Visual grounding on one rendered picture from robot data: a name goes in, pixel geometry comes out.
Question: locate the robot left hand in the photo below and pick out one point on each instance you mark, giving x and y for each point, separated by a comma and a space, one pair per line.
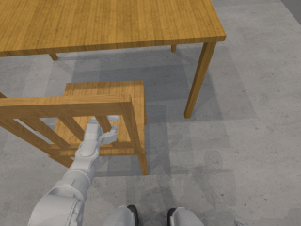
95, 132

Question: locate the left robot foot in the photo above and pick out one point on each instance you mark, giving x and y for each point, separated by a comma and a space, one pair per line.
134, 210

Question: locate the table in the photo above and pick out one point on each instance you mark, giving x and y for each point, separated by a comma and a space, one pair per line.
41, 27

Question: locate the left robot thigh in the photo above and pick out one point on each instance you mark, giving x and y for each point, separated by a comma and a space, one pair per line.
120, 217

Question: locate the robot left forearm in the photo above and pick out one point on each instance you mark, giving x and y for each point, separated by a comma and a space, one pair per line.
78, 178

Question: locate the robot left upper arm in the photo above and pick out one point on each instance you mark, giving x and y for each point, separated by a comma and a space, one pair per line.
55, 210

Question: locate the chair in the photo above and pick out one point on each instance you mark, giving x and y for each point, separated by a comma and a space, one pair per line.
81, 102

